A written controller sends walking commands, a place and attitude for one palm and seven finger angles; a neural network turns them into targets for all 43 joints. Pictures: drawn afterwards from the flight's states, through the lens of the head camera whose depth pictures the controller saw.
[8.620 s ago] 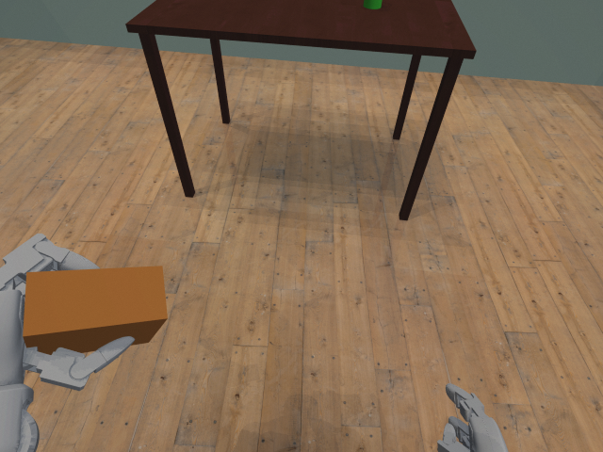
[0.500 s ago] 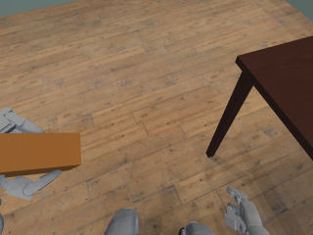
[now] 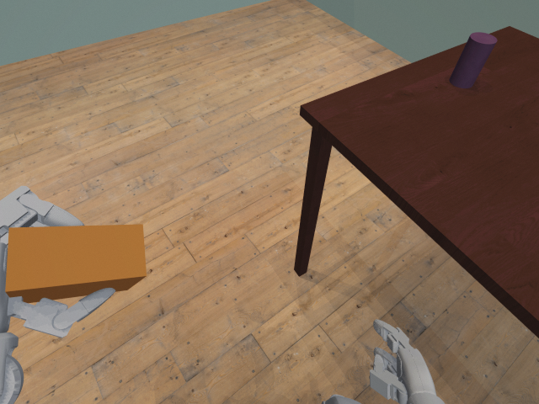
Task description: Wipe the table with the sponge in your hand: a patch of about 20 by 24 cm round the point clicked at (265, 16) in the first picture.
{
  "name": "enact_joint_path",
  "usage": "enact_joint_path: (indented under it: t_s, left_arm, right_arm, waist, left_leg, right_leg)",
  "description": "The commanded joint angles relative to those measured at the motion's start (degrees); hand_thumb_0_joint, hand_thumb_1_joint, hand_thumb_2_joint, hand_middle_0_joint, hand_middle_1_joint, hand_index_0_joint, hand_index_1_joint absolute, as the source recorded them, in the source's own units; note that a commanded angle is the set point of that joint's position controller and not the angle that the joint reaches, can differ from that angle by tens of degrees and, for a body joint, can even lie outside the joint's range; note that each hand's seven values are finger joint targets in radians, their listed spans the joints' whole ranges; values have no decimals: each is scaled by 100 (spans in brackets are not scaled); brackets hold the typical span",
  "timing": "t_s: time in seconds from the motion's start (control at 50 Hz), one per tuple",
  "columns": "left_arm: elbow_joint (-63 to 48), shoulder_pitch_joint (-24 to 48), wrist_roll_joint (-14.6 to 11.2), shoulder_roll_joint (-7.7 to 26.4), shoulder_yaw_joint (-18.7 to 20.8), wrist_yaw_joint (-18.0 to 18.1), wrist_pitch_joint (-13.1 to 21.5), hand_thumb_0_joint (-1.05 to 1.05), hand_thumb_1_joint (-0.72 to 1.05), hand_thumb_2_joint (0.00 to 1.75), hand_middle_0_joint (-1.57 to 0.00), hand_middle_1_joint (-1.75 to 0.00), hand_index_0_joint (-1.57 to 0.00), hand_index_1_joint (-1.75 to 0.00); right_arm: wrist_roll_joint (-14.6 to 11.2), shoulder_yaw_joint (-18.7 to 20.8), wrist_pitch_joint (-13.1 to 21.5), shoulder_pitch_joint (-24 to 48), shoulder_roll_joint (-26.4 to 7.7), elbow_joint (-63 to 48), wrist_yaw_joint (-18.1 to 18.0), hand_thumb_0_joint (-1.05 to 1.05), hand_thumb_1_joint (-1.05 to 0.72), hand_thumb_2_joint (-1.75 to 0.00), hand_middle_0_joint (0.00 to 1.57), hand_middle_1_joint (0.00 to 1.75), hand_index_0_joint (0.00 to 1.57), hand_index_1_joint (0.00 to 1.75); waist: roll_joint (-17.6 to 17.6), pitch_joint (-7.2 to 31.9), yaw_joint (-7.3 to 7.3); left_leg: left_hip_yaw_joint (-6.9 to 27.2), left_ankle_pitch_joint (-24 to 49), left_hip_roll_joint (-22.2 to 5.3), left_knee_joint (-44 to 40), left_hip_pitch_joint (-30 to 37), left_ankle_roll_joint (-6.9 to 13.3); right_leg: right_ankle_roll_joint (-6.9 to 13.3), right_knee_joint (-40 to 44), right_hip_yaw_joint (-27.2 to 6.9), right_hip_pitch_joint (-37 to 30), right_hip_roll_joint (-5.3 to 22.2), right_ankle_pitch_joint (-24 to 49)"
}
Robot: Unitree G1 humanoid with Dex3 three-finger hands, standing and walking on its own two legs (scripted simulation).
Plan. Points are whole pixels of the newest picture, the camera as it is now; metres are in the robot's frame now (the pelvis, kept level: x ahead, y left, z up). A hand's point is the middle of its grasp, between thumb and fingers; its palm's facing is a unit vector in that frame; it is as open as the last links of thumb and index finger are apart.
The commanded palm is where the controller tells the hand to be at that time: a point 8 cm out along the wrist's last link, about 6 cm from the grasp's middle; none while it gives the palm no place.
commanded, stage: turn to face it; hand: left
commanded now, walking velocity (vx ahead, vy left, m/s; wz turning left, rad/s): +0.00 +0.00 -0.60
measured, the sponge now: (97, 263) +0.22 +0.22 +0.16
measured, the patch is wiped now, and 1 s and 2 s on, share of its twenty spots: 0.00 0.00 0.00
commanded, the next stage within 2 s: none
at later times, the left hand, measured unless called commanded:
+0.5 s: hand (190, 276) +0.21 +0.11 +0.18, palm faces +0.14 -0.87 -0.47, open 9.9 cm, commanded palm +0.17 +0.16 +0.18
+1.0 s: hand (322, 340) +0.17 -0.02 +0.16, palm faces -0.22 -0.83 -0.50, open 9.9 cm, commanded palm +0.14 +0.06 +0.18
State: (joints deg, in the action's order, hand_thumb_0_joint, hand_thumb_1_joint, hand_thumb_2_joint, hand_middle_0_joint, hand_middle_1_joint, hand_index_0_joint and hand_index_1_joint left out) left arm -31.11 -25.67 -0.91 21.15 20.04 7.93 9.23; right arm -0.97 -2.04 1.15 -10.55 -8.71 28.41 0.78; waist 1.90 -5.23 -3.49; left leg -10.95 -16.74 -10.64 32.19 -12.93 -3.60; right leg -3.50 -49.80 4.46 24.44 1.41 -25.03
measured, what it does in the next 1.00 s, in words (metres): walks backwards, turning right: right foot, then left foot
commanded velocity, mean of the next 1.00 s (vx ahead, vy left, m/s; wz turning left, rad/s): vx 0.00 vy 0.00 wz -0.60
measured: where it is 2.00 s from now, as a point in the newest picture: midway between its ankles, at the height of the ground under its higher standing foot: outside the picture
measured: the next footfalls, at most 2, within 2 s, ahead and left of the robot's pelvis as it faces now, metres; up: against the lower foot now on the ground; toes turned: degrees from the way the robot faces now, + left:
right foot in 0.08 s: +0.05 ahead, -0.14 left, +0.00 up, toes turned -9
left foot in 0.56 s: -0.01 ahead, +0.08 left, +0.00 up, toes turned -15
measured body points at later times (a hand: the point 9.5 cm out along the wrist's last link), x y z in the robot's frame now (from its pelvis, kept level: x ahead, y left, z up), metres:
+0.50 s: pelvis -0.06 -0.06 +0.00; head -0.03 -0.08 +0.45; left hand +0.20 +0.16 +0.20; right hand +0.03 -0.37 -0.08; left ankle -0.04 +0.08 -0.71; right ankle +0.01 -0.14 -0.73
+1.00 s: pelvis -0.15 -0.07 -0.01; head -0.10 -0.12 +0.44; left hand +0.17 +0.03 +0.19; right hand -0.14 -0.36 -0.11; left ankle -0.08 +0.05 -0.68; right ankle -0.13 -0.19 -0.73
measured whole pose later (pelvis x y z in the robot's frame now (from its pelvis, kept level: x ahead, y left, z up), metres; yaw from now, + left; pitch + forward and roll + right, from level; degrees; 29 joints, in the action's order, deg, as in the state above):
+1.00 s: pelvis -0.15 -0.07 -0.01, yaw -35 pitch -1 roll +1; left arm -34.5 -29.0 -2.9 23.8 22.1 7.8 9.9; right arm -0.7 -0.3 -3.1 -7.6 -12.6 31.9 0.3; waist 0.2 -9.8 1.4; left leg -1.8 -27.5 -3.9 59.9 -25.2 -5.1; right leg 3.5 -33.3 0.0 22.2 -3.0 -10.0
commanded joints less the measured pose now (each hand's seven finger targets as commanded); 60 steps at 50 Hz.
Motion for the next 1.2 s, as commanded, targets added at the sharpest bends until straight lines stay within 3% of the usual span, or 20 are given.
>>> enact_joint_path:
  t_s: [0.0, 0.04, 0.08, 0.1, 0.18, 0.48, 0.52, 0.56, 0.6, 0.66, 0.76, 0.78, 0.8, 0.82, 0.86, 0.9, 1.04, 1.08, 1.14, 1.18]
  left_arm:
    - [-1170, 597, -102, 891, 533, 39, 376, 0, 10, 130, -120, -160, -120, -160]
    - [-1175, 475, -98, 1030, 688, 36, 380, 0, 10, 130, -120, -160, -120, -160]
    - [-1120, 188, -130, 1551, 1208, 137, 430, 0, 10, 130, -120, -160, -120, -160]
    - [-1150, -127, -291, 1573, 1330, 138, 351, 0, 10, 130, -120, -160, -120, -160]
    - [-1523, -724, -344, 1368, 1499, 172, 452, 0, 10, 130, -120, -160, -120, -160]
    - [-1321, 17, -223, 1173, 827, 152, 402, 0, 10, 130, -120, -160, -120, -160]
    - [-1510, 345, -205, 1182, 774, 87, 487, 0, 10, 130, -120, -160, -120, -160]
    - [-1625, 513, -135, 1452, 1068, 69, 578, 0, 10, 130, -120, -160, -120, -160]
    - [-1387, 489, -84, 1184, 904, 20, 555, 0, 10, 130, -120, -160, -120, -160]
    - [-1256, 642, -114, 810, 456, 11, 471, 0, 10, 130, -120, -160, -120, -160]
    - [-997, 883, -32, 1001, 553, 53, 389, 0, 10, 130, -120, -160, -120, -160]
    - [-1048, 963, -23, 1088, 618, 73, 418, 0, 10, 130, -120, -160, -120, -160]
    - [-1012, 811, -23, 1398, 894, 144, 463, 0, 10, 130, -120, -160, -120, -160]
    - [-780, 459, -152, 1395, 1106, 165, 409, 0, 10, 130, -120, -160, -120, -160]
    - [-1296, -140, -264, 1636, 1400, 196, 386, 0, 10, 130, -120, -160, -120, -160]
    - [-1665, -341, -315, 1410, 1354, 206, 490, 0, 10, 130, -120, -160, -120, -160]
    - [-1511, -584, -298, 1262, 1340, 202, 476, 0, 10, 130, -120, -160, -120, -160]
    - [-1477, -474, -277, 1196, 1221, 165, 519, 0, 10, 130, -120, -160, -120, -160]
    - [-1406, -31, -98, 1272, 1251, 101, 613, 0, 10, 130, -120, -160, -120, -160]
    - [-1258, 235, -40, 1057, 962, 52, 613, 0, 10, 130, -120, -160, -120, -160]
  right_arm:
    - [5, 509, 338, 39, -1121, -694, -91, 0, -90, -90, 20, 30, 20, 30]
    - [-38, 504, 348, 41, -1062, -704, -53, 0, -90, -90, 20, 30, 20, 30]
    - [-27, 347, 294, 364, -749, -872, -98, 0, -90, -90, 20, 30, 20, 30]
    - [-77, 435, 228, 454, -807, -838, -144, 0, -90, -90, 20, 30, 20, 30]
    - [3, 315, -176, 713, -628, -619, -120, 0, -90, -90, 20, 30, 20, 30]
    - [6, 467, -339, 451, -1014, -698, -159, 0, -90, -90, 20, 30, 20, 30]
    - [57, 497, -293, 322, -1102, -731, -164, 0, -90, -90, 20, 30, 20, 30]
    - [68, 493, -144, 480, -1066, -781, -241, 0, -90, -90, 20, 30, 20, 30]
    - [48, 523, -10, 441, -906, -822, -239, 0, -90, -90, 20, 30, 20, 30]
    - [-55, 477, 160, 247, -1003, -726, -149, 0, -90, -90, 20, 30, 20, 30]
    - [2, 499, 378, 74, -1125, -631, -129, 0, -90, -90, 20, 30, 20, 30]
    - [-29, 453, 365, 121, -1011, -648, -101, 0, -90, -90, 20, 30, 20, 30]
    - [-31, 390, 329, 201, -820, -720, -115, 0, -90, -90, 20, 30, 20, 30]
    - [-36, 381, 259, 354, -799, -777, -127, 0, -90, -90, 20, 30, 20, 30]
    - [-21, 363, 33, 553, -779, -734, -109, 0, -90, -90, 20, 30, 20, 30]
    - [29, 276, -155, 645, -678, -645, -71, 0, -90, -90, 20, 30, 20, 30]
    - [34, 416, -248, 508, -879, -599, -107, 0, -90, -90, 20, 30, 20, 30]
    - [19, 409, -215, 277, -941, -556, -124, 0, -90, -90, 20, 30, 20, 30]
    - [31, 501, -69, 519, -1066, -695, -265, 0, -90, -90, 20, 30, 20, 30]
    - [34, 556, 23, 436, -1027, -656, -247, 0, -90, -90, 20, 30, 20, 30]
  waist:
    - [1399, 736, 335]
    - [850, 972, 270]
    - [-1605, 1236, 127]
    - [-1962, 1483, 97]
    - [-584, 1748, 245]
    - [-550, 1347, 147]
    - [25, 1112, 252]
    - [1704, 907, 131]
    - [1234, 451, 170]
    - [1072, 357, 189]
    - [879, 704, 267]
    - [191, 882, 262]
    - [-1198, 1068, 226]
    - [-1880, 1404, 76]
    - [-1035, 1462, 97]
    - [-553, 1586, 194]
    - [-825, 1331, 177]
    - [-456, 1393, 315]
    - [1651, 776, 208]
    - [1095, 303, 289]
  left_leg:
    - [183, 2378, -1045, -472, 321, 481]
    - [40, 1756, -821, 521, 19, 273]
    - [197, -2006, 435, 2806, -1974, -157]
    - [950, -1850, 449, 3597, -1986, -150]
    - [1174, -904, 451, 3882, -2163, -247]
    - [930, -861, 879, -234, 60, 173]
    - [1298, -928, 322, -1243, 884, 502]
    - [2541, -708, -1441, -2017, 625, 1231]
    - [1917, -221, -1486, -1906, -613, 1394]
    - [602, 1518, -1024, -1200, -13, 849]
    - [333, 2009, -767, 198, 113, 361]
    - [197, 1422, -483, 1065, -232, 198]
    - [98, -542, 233, 2164, -1286, -84]
    - [667, -1833, 518, 3041, -1645, -125]
    - [1276, -1467, 461, 3720, -1908, -128]
    - [1226, -1070, 491, 3457, -1761, -154]
    - [859, -945, 820, 722, -322, -6]
    - [839, -391, 672, -631, 625, 138]
    - [2671, -697, -1715, -2024, -276, 1289]
    - [2103, -300, -1563, -1762, -854, 1355]
  right_leg:
    - [-12, 1347, 497, -714, -204, 408]
    - [143, 2257, 284, -1537, -16, 1464]
    - [1092, 2542, -2377, -2488, 1609, 5396]
    - [1148, 2653, -2794, -2222, 1764, 5330]
    - [1229, 2412, -1979, -2499, 1340, 4459]
    - [1023, 3361, -2962, -823, 831, 995]
    - [631, 2846, -2654, 211, 278, 252]
    - [204, -127, -1099, 990, -506, -84]
    - [79, -1844, -844, 616, -116, -29]
    - [17, -222, -215, 414, 37, -108]
    - [101, 2148, 229, -1260, -221, 1177]
    - [356, 2471, -374, -1748, 267, 2358]
    - [935, 2500, -1960, -2422, 1220, 4609]
    - [1209, 2746, -2755, -2218, 1702, 4659]
    - [1377, 2783, -3044, -2186, 1712, 3448]
    - [1339, 2718, -2365, -2089, 1385, 2927]
    - [1272, 3210, -2642, -698, 1072, 927]
    - [914, 2738, -2335, -247, 746, 707]
    - [156, -1222, -642, 610, -357, -376]
    - [85, -2127, -808, 680, 9, -155]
